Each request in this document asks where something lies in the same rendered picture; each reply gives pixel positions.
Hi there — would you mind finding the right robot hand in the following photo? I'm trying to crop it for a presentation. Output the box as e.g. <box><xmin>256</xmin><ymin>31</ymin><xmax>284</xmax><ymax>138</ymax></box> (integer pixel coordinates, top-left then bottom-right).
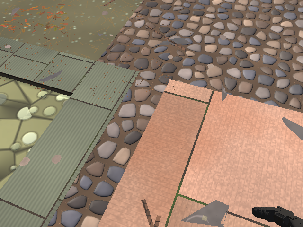
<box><xmin>252</xmin><ymin>206</ymin><xmax>303</xmax><ymax>227</ymax></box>

